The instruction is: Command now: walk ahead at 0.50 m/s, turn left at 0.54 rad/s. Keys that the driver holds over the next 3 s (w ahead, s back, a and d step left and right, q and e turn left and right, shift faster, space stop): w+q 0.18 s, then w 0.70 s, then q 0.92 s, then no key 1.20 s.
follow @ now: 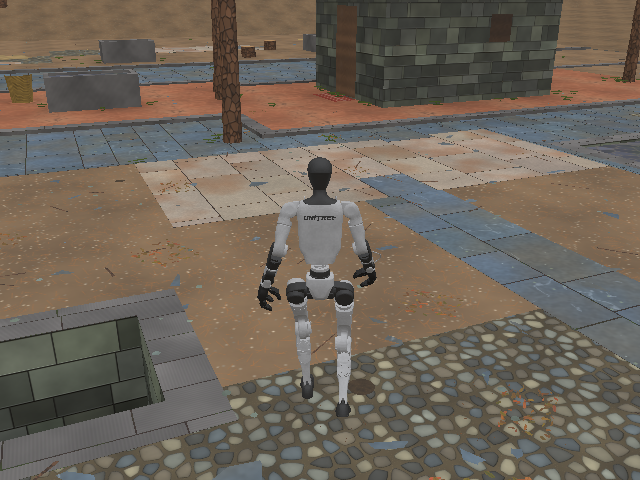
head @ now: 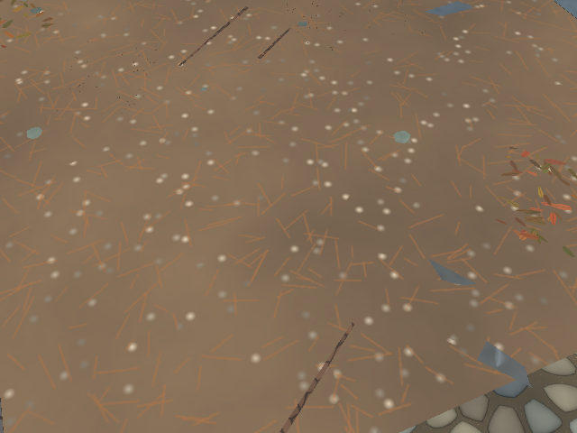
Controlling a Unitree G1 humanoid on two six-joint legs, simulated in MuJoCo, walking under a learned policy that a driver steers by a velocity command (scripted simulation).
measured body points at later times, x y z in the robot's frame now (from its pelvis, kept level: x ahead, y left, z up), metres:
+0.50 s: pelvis +0.29 -0.03 +0.01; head +0.32 -0.03 +0.46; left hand +0.43 +0.25 -0.07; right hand +0.40 -0.29 -0.11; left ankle +0.13 +0.07 -0.64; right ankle +0.39 -0.11 -0.72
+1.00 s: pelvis +0.54 +0.07 +0.01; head +0.57 +0.09 +0.46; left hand +0.49 +0.35 -0.12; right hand +0.81 -0.11 -0.06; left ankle +0.60 +0.18 -0.72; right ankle +0.41 -0.10 -0.65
